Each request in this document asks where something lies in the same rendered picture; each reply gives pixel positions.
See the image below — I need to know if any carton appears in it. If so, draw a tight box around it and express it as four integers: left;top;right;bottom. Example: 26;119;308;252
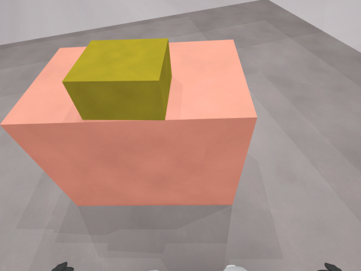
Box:
62;38;172;120

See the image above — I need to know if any pedestal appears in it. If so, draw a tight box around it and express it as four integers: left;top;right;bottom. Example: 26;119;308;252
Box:
0;40;257;206

